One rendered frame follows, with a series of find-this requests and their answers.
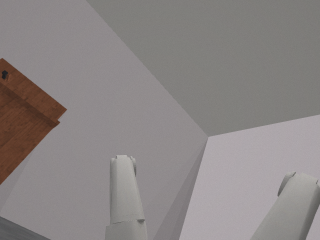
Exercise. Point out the counter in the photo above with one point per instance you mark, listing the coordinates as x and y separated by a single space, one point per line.
27 115

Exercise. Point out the left robot thigh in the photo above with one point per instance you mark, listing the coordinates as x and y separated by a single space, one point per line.
127 221

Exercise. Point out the tap lever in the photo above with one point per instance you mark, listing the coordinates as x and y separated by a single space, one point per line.
4 74

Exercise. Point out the robot thigh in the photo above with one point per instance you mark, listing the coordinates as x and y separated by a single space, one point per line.
127 221
292 213

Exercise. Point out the right robot thigh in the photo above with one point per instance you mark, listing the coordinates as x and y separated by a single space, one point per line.
292 213

